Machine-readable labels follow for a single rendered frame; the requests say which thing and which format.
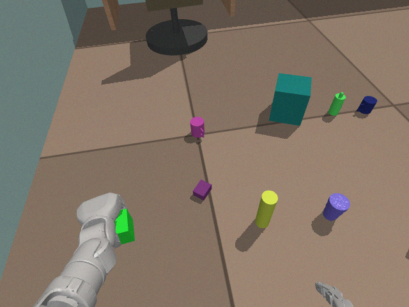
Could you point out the office chair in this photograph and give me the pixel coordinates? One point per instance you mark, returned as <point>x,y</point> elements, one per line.
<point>176,36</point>

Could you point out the right robot hand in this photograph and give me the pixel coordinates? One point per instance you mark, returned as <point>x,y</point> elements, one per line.
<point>333,296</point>

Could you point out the left robot hand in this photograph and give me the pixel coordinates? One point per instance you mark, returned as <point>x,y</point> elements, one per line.
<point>108,205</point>

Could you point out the left robot arm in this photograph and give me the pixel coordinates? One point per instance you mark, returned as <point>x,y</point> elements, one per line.
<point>85,273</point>

